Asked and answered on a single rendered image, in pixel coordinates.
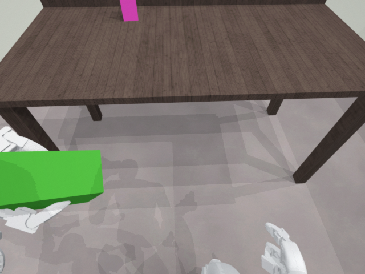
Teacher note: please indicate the robot right hand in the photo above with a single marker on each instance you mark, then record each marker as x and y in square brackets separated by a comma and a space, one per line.
[284, 260]

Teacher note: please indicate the sponge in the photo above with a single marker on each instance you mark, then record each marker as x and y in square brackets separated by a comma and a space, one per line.
[38, 179]

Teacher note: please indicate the right robot thigh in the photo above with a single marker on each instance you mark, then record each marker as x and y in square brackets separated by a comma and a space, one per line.
[218, 268]

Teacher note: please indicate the table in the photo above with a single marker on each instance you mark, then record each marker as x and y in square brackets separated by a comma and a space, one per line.
[82, 52]

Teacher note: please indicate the robot left hand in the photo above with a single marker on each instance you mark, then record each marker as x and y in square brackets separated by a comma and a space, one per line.
[23, 218]

